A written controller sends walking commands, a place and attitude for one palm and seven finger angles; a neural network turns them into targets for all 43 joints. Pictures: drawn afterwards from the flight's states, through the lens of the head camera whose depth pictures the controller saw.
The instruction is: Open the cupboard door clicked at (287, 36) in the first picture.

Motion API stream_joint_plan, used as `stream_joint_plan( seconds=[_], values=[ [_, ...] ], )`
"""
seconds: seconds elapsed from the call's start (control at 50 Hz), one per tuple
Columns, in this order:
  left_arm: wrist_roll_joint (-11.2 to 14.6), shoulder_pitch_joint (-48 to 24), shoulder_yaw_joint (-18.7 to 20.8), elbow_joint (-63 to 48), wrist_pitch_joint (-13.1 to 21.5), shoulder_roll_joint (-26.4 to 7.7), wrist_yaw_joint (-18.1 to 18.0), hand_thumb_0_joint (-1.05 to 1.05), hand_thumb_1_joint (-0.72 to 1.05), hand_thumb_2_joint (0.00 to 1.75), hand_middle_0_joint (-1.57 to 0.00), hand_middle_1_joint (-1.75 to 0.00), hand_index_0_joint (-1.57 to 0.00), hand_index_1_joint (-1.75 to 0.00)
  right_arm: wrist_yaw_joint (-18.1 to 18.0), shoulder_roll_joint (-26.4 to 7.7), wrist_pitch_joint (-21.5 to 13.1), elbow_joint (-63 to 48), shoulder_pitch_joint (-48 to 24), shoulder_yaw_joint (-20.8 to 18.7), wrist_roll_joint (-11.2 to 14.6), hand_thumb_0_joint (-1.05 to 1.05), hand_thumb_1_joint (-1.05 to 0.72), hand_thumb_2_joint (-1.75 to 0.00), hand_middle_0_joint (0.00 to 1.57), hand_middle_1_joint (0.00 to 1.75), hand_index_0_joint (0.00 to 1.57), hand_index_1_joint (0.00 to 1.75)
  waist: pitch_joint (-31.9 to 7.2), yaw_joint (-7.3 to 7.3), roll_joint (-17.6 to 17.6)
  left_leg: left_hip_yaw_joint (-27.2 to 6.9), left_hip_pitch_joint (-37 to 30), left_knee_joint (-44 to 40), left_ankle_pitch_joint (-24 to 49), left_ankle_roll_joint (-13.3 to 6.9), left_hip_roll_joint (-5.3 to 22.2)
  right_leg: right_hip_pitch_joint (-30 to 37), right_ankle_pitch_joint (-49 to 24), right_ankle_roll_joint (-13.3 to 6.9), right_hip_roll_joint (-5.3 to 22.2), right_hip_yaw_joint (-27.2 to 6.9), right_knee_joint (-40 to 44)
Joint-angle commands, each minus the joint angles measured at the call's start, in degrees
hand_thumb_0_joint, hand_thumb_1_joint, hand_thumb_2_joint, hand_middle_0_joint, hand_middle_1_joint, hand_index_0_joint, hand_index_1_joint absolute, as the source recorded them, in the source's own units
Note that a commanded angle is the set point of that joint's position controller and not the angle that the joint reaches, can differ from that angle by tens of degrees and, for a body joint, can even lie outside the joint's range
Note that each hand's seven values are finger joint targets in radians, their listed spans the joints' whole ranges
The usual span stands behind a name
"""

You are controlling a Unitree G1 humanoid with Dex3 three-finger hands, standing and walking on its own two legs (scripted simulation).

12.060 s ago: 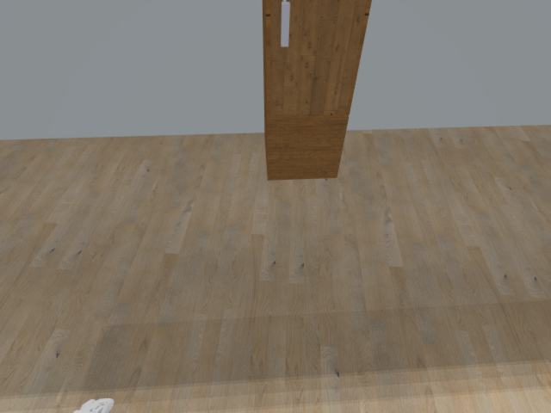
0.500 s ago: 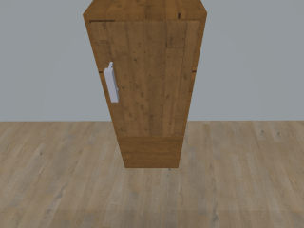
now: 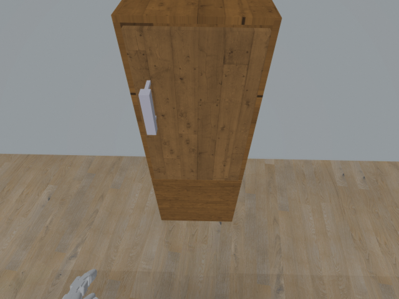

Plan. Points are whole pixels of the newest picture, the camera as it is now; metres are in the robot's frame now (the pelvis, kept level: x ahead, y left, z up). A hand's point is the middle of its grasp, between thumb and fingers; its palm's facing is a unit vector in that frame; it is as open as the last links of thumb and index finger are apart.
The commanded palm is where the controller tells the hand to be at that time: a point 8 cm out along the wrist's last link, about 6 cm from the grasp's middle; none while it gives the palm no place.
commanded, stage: raise the hand with hooked fingers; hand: left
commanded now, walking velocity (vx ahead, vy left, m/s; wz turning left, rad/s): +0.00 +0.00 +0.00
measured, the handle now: (150, 107) +0.58 +0.18 +0.05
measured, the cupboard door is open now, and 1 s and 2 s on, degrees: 0 0 0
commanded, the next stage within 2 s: move the hooked fingers beside the handle in 1.98 s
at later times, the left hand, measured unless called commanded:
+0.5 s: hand (98, 286) +0.15 +0.19 +0.00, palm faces +0.09 -0.99 -0.09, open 9.8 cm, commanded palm +0.13 +0.25 -0.01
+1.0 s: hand (82, 249) +0.20 +0.24 +0.02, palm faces +0.01 -1.00 -0.06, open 12.7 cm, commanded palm +0.18 +0.30 +0.03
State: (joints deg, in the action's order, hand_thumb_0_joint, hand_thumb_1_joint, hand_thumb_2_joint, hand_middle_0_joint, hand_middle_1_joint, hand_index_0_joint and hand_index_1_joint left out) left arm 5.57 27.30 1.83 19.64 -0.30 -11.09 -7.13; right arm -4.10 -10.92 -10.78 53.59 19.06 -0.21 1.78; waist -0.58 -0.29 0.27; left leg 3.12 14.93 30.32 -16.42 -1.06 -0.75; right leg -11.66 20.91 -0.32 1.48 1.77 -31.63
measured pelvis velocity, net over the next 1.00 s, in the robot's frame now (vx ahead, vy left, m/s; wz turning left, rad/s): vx -0.04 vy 0.00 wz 0.01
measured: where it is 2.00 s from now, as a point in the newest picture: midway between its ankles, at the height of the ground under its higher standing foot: outside the picture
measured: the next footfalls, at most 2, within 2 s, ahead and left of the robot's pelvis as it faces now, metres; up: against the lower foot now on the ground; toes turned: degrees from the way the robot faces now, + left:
none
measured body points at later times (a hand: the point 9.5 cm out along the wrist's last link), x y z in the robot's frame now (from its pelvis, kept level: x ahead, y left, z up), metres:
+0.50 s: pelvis -0.05 -0.03 -0.08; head +0.00 -0.02 +0.36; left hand +0.14 +0.25 +0.00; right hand +0.18 -0.24 -0.15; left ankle -0.01 +0.11 -0.73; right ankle -0.05 -0.11 -0.73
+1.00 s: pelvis -0.04 +0.00 -0.04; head +0.00 +0.01 +0.40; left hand +0.20 +0.29 +0.02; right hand +0.11 -0.26 -0.12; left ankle -0.01 +0.11 -0.73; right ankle -0.05 -0.11 -0.73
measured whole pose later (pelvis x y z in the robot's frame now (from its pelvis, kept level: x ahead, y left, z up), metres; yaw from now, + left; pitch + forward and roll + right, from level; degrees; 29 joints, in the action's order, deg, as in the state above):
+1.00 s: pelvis -0.04 +0.00 -0.04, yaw +1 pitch +9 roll -2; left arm 19.0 12.0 16.7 8.3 17.7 -18.8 21.1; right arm -5.1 -15.9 -13.5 33.8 16.0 0.2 2.5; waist -5.0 0.7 -1.3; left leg 0.3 40.5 54.0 -23.0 -1.3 1.7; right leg -34.5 26.2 -0.6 -0.3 4.3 -51.4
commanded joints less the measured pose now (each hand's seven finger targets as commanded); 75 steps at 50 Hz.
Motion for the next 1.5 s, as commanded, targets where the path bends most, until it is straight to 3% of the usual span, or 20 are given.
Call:
stream_joint_plan(
  seconds=[0.0,0.04,0.1,0.12,0.14,0.22,0.3,0.36,0.44,0.56,0.62,0.64,0.7,0.78,0.92,1.02,1.12,1.3,1.4,1.48],
  values=[
    [2.1,-8.49,2.17,-21.57,9.93,-1.34,2.03,0.0,0.74,0.83,-0.21,-0.4,-0.21,-0.4,-0.71,-10.0,-7.26,-14.96,-7.62,-3.55,-0.77,0.0,-0.9,-0.9,0.2,0.3,0.2,0.3,-0.1,3.88,2.79,-4.8,1.36,1.74,12.96,-0.11,1.61,-14.37,-10.19,-0.63,-1.85,4.67,0.7],
    [3.36,3.1,2.57,-10.93,15.42,2.87,7.25,0.0,0.69,0.81,-0.22,-0.43,-0.22,-0.43,0.62,-9.55,-6.89,-18.18,-8.34,-4.16,-1.39,0.0,-0.9,-0.9,0.2,0.3,0.2,0.3,0.02,0.81,12.71,-4.62,8.96,6.54,10.13,0.54,0.94,-19.23,-8.16,-0.66,-2.61,5.7,-4.12],
    [7.71,11.26,6.82,-8.18,26.85,1.86,17.95,0.0,0.62,0.78,-0.22,-0.48,-0.22,-0.48,2.61,-9.64,-6.8,-22.72,-11.74,-5.59,-1.86,0.0,-0.9,-0.9,0.2,0.3,0.2,0.3,-5.04,-3.44,17.1,-2.91,19.17,14.39,7.05,1.45,-0.19,-21.86,-10.82,-0.87,-2.3,4.1,-12.64],
    [8.94,12.83,10.5,-6.01,29.49,-1.31,22.21,0.0,0.6,0.77,-0.22,-0.5,-0.22,-0.5,3.47,-10.17,-6.46,-24.14,-11.75,-6.02,-1.38,0.0,-0.9,-0.9,0.2,0.3,0.2,0.3,-6.44,-4.75,12.12,-2.46,20.45,16.65,7.9,1.96,-0.72,-20.7,-14.44,-1.4,-1.67,2.31,-15.04],
    [10.46,9.89,10.8,-7.53,32.1,-2.21,26.48,0.0,0.57,0.76,-0.22,-0.51,-0.22,-0.51,3.93,-10.67,-6.38,-26.15,-12.66,-5.88,-1.23,0.0,-0.9,-0.9,0.2,0.3,0.2,0.3,-8.77,-3.94,9.74,-2.14,22.02,19.07,7.54,2.09,-1.16,-20.74,-16.33,-1.42,-0.99,1.41,-17.08],
    [11.41,-1.61,17.78,-22.89,30.8,-10.95,27.3,0.0,0.48,0.72,-0.23,-0.57,-0.23,-0.57,3.05,-10.04,-4.72,-32.68,-13.34,-5.68,-1.2,0.0,-0.9,-0.9,0.2,0.3,0.2,0.3,-18.54,-5.04,-4.37,-0.43,23.64,23.13,5.51,0.68,-1.65,-21.24,-11.1,-1.5,-1.28,-1.74,-20.51],
    [11.72,-13.61,15.98,-40.05,34.49,-9.93,22.38,0.0,0.39,0.68,-0.24,-0.63,-0.24,-0.63,1.9,-8.26,-4.4,-32.2,-9.47,-4.69,-1.59,0.0,-0.9,-0.9,0.2,0.3,0.2,0.3,-22.07,-0.09,-9.98,-2.92,19.03,26.57,6.25,-0.62,0.57,-27.21,-9.28,-1.19,-2.34,-2.14,-20.78],
    [11.48,-17.58,11.41,-40.64,37.04,-8.35,23.0,0.0,0.32,0.65,-0.24,-0.68,-0.24,-0.68,0.61,-8.82,-4.95,-29.49,-7.64,-3.83,-1.73,0.0,-0.9,-0.9,0.2,0.3,0.2,0.3,-18.46,3.88,-6.2,-4.46,22.27,29.28,2.61,-1.02,1.65,-31.88,-4.71,-0.99,-2.9,-3.11,-20.22],
    [12.55,-19.5,10.55,-29.41,31.91,-11.78,29.34,0.0,0.22,0.61,-0.25,-0.74,-0.25,-0.74,-0.84,-10.84,-5.6,-28.05,-8.29,-2.39,-0.12,0.0,-0.9,-0.9,0.2,0.3,0.2,0.3,-12.1,5.38,-3.49,-5.27,28.32,29.6,-4.55,-1.13,1.94,-33.15,5.8,-0.59,-2.89,-5.37,-16.05],
    [16.72,-12.21,22.37,-22.85,13.72,-18.71,31.04,0.0,0.08,0.55,-0.26,-0.82,-0.26,-0.82,-1.81,-10.14,-3.78,-32.15,-10.31,-1.44,1.09,0.0,-0.9,-0.9,0.2,0.3,0.2,0.3,-19.6,-2.45,-0.74,-4.26,26.26,23.88,-0.62,-0.82,0.48,-18.02,4.18,0.93,0.05,-7.8,-10.43],
    [18.51,-11.99,26.7,-25.55,15.02,-18.08,25.93,0.0,0.01,0.52,-0.26,-0.87,-0.26,-0.87,-1.41,-8.59,-3.66,-31.77,-10.35,-1.37,0.45,0.0,-0.9,-0.9,0.2,0.3,0.2,0.3,-20.12,-3.75,3.25,-4.93,24.91,21.91,2.73,-0.21,0.99,-15.37,-2.89,1.49,-0.34,-6.09,-11.57],
    [17.97,-12.84,26.28,-27.9,17.15,-17.33,24.36,0.0,-0.01,0.51,-0.27,-0.88,-0.27,-0.88,-1.14,-8.52,-3.95,-31.34,-9.34,-1.56,0.37,0.0,-0.9,-0.9,0.2,0.3,0.2,0.3,-19.45,-3.35,1.2,-4.63,23.35,20.91,3.82,-0.18,1.1,-16.64,-4.99,1.18,-0.8,-4.76,-12.17],
    [15.24,-14.69,21.92,-26.89,22.74,-14.13,22.16,0.0,-0.08,0.48,-0.27,-0.93,-0.27,-0.93,-0.24,-9.07,-4.72,-29.47,-7.63,-2.03,0.01,0.0,-0.9,-0.9,0.2,0.3,0.2,0.3,-14.22,-0.6,-1.25,-4.41,20.82,18.89,2.74,-0.36,1.23,-22.88,-3.15,0.38,-2.5,-1.15,-13.33],
    [13.36,-18.53,16.75,-22.46,25.18,-13.6,25.7,0.0,-0.17,0.44,-0.28,-0.99,-0.28,-0.99,-0.31,-11.28,-5.88,-28.39,-5.67,-2.28,0.33,0.0,-0.9,-0.9,0.2,0.3,0.2,0.3,-12.03,2.08,-1.69,-4.68,19.7,17.99,-1.15,-0.84,1.22,-26.25,1.89,0.06,-2.77,-0.77,-12.09],
    [15.87,-23.87,24.83,-25.98,22.57,-22.79,28.0,0.0,-0.34,0.37,-0.29,-1.1,-0.29,-1.1,-1.65,-12.37,-6.66,-28.65,-5.8,-1.89,0.76,0.0,-0.9,-0.9,0.2,0.3,0.2,0.3,-18.78,-0.79,-6.9,-5.58,12.03,13.95,2.61,-0.7,1.29,-20.22,-2.45,-1.01,-3.2,1.01,-11.56],
    [15.56,-25.5,23.75,-23.89,21.67,-19.98,25.52,0.0,-0.45,0.32,-0.3,-1.17,-0.3,-1.17,-1.02,-11.75,-6.09,-28.47,-6.03,-1.17,0.65,0.0,-0.9,-0.9,0.2,0.3,0.2,0.3,-15.35,-0.28,-8.16,-6.56,8.88,11.63,5.75,0.04,1.77,-20.31,-6.02,-1.32,-3.73,2.96,-11.38],
    [14.6,-28.6,20.15,-16.66,16.13,-18.6,29.13,0.0,-0.5,0.3,-0.3,-1.2,-0.3,-1.2,-0.93,-12.67,-4.78,-28.81,-5.7,-0.9,1.25,0.0,-0.9,-0.9,0.2,0.3,0.2,0.3,-11.91,0.85,-5.92,-6.51,8.79,10.24,5.8,0.09,1.75,-19.95,-7.7,-1.13,-3.93,2.97,-9.3],
    [15.68,-40.69,27.46,-17.88,16.37,-26.61,31.23,0.0,-0.5,0.3,-0.3,-1.2,-0.3,-1.2,-1.89,-12.27,-3.86,-28.7,-6.51,-0.17,0.85,0.0,-0.9,-0.9,0.2,0.3,0.2,0.3,-17.73,-0.06,-6.42,-6.73,2.51,8.92,11.0,0.33,1.63,-15.99,-11.17,-1.41,-4.0,2.7,-7.6],
    [15.39,-42.96,26.27,-11.67,14.96,-26.28,33.07,0.0,-0.5,0.3,-0.3,-1.2,-0.3,-1.2,-1.99,-12.57,-3.38,-27.83,-6.51,-0.12,1.25,0.0,-0.9,-0.9,0.2,0.3,0.2,0.3,-15.44,0.35,-7.61,-6.53,2.76,7.74,9.33,0.33,1.52,-15.87,-10.37,-1.41,-3.78,2.54,-6.09],
    [15.99,-43.97,26.31,-5.87,11.47,-27.16,35.7,0.0,-0.5,0.3,-0.3,-1.2,-0.3,-1.2,-2.42,-13.16,-2.76,-28.24,-6.38,-0.15,1.66,0.0,-0.9,-0.9,0.2,0.3,0.2,0.3,-13.72,0.22,-3.86,-6.03,4.82,6.95,6.97,-0.21,1.01,-14.76,-9.79,-1.23,-3.6,2.26,-4.33]
  ],
)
